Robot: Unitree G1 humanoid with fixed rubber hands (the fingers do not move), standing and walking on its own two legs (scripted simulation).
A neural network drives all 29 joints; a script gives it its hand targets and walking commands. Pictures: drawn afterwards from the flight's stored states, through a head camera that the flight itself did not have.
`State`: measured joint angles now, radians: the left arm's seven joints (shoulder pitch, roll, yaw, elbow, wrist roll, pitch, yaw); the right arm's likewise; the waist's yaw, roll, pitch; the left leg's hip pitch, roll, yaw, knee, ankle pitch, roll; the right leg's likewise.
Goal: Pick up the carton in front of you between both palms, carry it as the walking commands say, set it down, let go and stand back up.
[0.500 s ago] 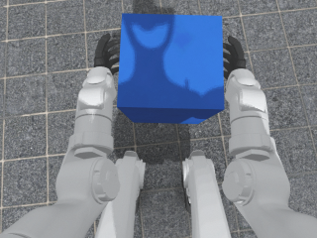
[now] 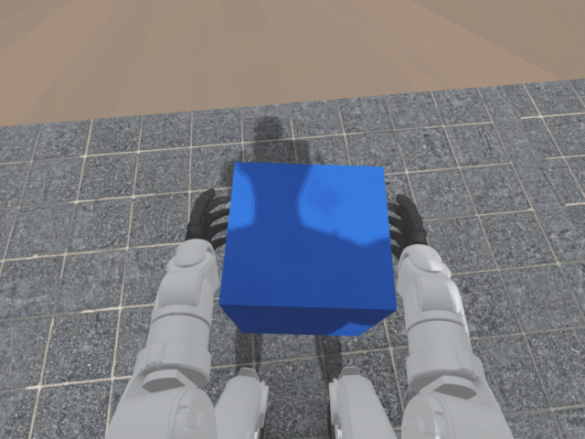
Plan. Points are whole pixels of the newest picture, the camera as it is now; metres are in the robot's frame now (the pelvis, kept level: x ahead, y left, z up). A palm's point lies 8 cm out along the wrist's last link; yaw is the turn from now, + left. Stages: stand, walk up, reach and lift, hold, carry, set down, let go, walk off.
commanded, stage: reach and lift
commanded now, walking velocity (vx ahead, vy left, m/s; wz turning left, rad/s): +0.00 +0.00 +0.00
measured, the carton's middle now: (304, 259) +0.39 -0.01 -0.10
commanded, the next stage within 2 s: hold in 1.58 s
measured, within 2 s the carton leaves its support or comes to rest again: neither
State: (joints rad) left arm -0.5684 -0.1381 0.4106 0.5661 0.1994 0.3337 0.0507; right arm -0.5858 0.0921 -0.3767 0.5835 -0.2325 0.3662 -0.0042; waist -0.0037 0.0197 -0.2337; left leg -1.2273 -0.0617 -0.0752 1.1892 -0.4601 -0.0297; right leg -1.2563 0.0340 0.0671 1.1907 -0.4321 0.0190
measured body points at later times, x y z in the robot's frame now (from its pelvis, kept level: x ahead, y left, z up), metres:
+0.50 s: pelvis +0.04 +0.01 +0.11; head +0.03 +0.01 +0.56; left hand +0.35 +0.15 +0.11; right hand +0.34 -0.15 +0.11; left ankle +0.04 +0.13 -0.63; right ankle +0.06 -0.12 -0.63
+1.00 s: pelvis +0.03 +0.00 +0.12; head +0.01 +0.00 +0.56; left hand +0.35 +0.15 +0.14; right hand +0.34 -0.16 +0.13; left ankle +0.04 +0.13 -0.63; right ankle +0.06 -0.12 -0.63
